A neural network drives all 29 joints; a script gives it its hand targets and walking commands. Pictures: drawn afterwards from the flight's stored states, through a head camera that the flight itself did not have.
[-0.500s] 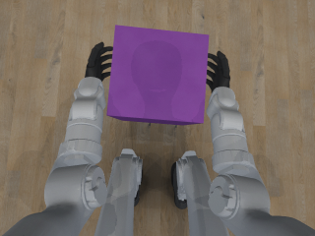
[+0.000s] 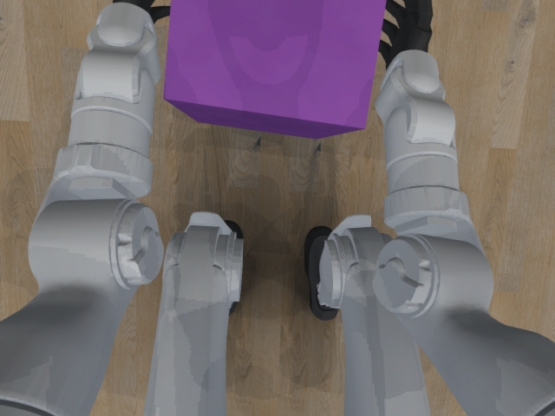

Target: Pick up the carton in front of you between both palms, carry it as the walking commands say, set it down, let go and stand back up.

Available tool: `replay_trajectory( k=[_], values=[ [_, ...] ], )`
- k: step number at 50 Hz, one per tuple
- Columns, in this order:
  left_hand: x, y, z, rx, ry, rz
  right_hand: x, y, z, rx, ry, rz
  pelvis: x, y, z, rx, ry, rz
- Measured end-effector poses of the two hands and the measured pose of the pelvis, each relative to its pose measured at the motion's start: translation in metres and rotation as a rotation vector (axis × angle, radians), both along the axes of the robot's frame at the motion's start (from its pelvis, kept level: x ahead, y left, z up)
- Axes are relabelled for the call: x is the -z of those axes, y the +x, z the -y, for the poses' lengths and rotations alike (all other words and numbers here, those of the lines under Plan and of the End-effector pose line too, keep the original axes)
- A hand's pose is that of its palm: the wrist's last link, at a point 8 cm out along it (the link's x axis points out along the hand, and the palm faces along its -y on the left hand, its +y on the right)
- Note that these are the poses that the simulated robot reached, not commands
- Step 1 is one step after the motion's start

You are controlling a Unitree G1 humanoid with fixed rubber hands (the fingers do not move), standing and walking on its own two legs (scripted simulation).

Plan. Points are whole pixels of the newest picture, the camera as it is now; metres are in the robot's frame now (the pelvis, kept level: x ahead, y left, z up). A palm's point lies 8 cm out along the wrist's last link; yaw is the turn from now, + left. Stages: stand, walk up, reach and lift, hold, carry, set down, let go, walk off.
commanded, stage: set down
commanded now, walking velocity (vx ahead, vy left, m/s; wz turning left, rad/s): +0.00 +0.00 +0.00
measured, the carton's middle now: (271, 49) +0.53 +0.04 -0.22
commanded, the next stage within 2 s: none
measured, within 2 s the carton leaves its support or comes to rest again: rests again in 0.64 s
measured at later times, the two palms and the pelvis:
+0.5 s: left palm (155, 19) +0.55 +0.19 -0.22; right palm (381, 53) +0.54 -0.11 -0.21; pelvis +0.01 +0.00 -0.06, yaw +0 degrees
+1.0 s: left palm (158, 24) +0.55 +0.19 -0.23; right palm (386, 53) +0.54 -0.12 -0.22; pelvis +0.00 +0.00 -0.07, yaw -1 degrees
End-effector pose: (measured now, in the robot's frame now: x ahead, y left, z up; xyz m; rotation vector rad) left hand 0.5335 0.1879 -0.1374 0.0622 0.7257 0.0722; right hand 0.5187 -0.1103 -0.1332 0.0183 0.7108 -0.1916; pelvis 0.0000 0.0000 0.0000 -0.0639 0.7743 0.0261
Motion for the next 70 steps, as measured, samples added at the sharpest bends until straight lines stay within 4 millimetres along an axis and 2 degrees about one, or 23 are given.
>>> replay_trajectory(
  k=[8, 12, 15, 19, 28, 36, 65, 68, 70],
  values=[
    [0.054, 0.013, -0.007, 0.018, 0.01, -0.007, 0.055, 0.009, -0.006, 0.006, 0.003, -0.008, 0.03, 0.0, 0.001, -0.004, -0.002, 0.032],
    [0.071, 0.021, -0.007, 0.027, 0.014, -0.015, 0.063, 0.023, -0.006, -0.008, -0.015, -0.014, 0.041, 0.003, 0.0, -0.002, -0.005, 0.056],
    [0.073, 0.027, -0.005, 0.035, 0.018, -0.002, 0.064, 0.029, -0.004, 0.001, -0.009, 0.004, 0.047, 0.006, -0.001, 0.002, -0.007, 0.071],
    [0.073, 0.03, -0.002, 0.034, 0.012, -0.015, 0.071, 0.026, -0.001, 0.016, 0.01, -0.008, 0.052, 0.009, -0.001, 0.002, -0.009, 0.074],
    [0.086, 0.016, -0.002, 0.035, 0.015, -0.04, 0.078, 0.022, 0.001, -0.027, 0.004, -0.033, 0.062, 0.005, 0.002, 0.009, 0.001, 0.105],
    [0.087, 0.016, 0.0, 0.053, 0.001, -0.034, 0.082, 0.022, 0.006, -0.038, 0.008, -0.029, 0.071, -0.004, 0.003, 0.019, 0.009, 0.156],
    [0.093, 0.018, -0.002, 0.09, -0.066, -0.008, 0.089, 0.025, 0.014, -0.092, 0.038, -0.025, 0.074, -0.008, 0.004, 0.023, 0.005, 0.219],
    [0.099, 0.016, -0.003, 0.093, -0.058, -0.006, 0.092, 0.024, 0.015, -0.106, 0.019, -0.028, 0.074, -0.009, 0.003, 0.021, 0.004, 0.231],
    [0.11, 0.011, -0.007, 0.084, -0.032, -0.03, 0.101, 0.02, 0.019, -0.107, -0.009, -0.048, 0.073, -0.009, 0.003, 0.019, 0.002, 0.239]
  ],
)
